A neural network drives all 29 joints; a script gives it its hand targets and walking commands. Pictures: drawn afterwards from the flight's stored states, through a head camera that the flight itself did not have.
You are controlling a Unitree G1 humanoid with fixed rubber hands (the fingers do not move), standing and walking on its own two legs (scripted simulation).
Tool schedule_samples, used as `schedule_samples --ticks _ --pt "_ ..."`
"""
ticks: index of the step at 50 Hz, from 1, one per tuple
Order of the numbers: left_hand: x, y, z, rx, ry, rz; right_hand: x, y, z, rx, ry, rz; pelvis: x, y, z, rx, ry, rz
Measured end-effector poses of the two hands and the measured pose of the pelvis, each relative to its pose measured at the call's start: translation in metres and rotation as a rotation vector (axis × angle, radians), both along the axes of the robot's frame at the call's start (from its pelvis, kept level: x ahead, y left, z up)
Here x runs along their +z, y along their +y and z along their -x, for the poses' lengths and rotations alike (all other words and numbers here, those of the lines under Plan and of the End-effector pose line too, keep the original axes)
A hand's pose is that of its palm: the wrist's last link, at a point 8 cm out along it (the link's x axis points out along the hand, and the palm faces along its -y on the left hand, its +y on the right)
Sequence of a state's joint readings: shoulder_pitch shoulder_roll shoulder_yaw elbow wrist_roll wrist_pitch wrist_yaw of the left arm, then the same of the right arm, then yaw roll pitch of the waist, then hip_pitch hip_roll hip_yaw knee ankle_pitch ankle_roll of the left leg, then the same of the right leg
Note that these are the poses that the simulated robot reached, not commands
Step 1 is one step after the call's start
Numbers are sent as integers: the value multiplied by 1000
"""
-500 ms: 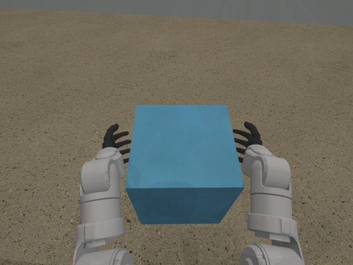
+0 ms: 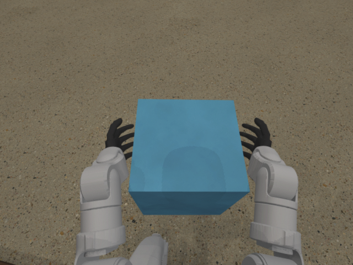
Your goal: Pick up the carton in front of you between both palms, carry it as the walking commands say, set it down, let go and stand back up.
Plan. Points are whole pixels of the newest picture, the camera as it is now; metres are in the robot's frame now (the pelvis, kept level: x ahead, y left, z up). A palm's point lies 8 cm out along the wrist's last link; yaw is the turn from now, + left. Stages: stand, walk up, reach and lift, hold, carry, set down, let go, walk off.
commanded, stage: carry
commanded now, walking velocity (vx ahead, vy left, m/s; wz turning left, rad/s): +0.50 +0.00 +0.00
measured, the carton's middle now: (183, 163) +0.34 +0.03 +0.00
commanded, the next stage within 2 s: none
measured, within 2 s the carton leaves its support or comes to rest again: neither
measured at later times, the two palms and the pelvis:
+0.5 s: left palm (161, 86) +0.68 +0.14 -0.06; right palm (247, 93) +0.66 -0.17 -0.05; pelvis +0.35 +0.01 -0.11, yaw -1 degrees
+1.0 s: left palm (171, 30) +0.96 +0.13 +0.01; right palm (242, 31) +0.98 -0.16 +0.00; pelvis +0.70 -0.02 -0.09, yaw +2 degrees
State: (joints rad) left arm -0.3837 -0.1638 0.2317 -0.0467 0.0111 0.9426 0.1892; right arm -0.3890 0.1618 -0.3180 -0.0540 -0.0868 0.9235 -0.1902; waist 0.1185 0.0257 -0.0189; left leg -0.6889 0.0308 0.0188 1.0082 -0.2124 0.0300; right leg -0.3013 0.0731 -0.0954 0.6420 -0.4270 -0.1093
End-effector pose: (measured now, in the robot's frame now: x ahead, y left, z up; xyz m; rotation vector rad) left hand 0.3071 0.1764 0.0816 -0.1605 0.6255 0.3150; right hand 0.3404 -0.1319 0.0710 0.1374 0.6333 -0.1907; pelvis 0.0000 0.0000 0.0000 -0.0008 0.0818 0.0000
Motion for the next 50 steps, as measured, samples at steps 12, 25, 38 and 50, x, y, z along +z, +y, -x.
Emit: schedule_samples --ticks 12,25,38,50 --pt "-28 -4 -208 -99 -165 -39 -22 -8 -179 -70 -162 59 -84 18 -194 -27 -45 43" --pt "-138 -35 -376 -115 60 21 -123 -34 -320 -116 61 -22 -107 8 -351 -13 8 -14" --pt "-117 -49 -536 -30 -7 -18 -110 -47 -527 15 -12 -1 -94 -41 -538 41 22 -25" --pt "-69 -43 -652 -100 -74 -56 -67 -33 -636 58 -84 20 -85 -24 -702 31 7 -40"
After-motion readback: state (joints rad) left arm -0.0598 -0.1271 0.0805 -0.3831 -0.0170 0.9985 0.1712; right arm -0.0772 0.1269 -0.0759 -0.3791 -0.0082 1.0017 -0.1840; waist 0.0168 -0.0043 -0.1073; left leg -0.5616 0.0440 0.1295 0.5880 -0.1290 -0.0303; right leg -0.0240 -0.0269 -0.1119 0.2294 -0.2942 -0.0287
